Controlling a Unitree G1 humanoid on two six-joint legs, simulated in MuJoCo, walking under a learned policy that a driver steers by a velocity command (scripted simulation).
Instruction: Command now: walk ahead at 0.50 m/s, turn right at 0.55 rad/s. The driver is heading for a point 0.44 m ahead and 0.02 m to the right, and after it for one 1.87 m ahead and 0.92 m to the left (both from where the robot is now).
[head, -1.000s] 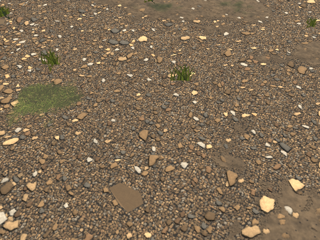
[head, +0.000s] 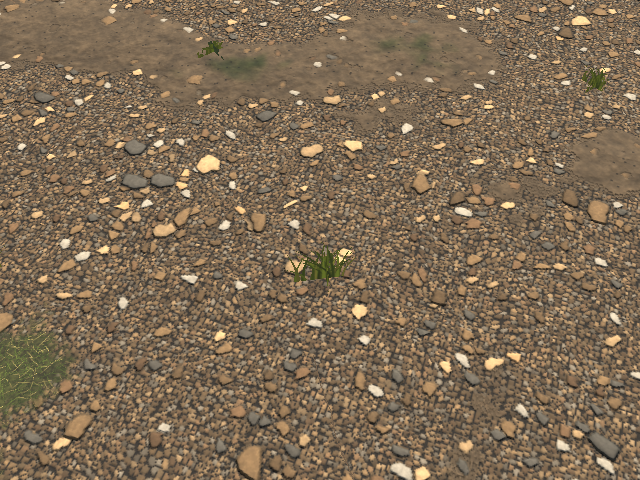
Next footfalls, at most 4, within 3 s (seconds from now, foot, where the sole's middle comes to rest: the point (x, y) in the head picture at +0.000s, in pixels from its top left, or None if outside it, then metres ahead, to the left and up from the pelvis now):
0.38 left None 0.41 0.11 -0.76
0.80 right None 0.42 -0.12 -0.76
1.20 left None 0.39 0.15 -0.76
1.68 right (372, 465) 0.47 -0.06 -0.76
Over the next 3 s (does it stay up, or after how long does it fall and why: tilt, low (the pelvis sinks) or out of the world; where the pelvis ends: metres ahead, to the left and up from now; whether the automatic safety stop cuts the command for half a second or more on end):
stays up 0.87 0.48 0.02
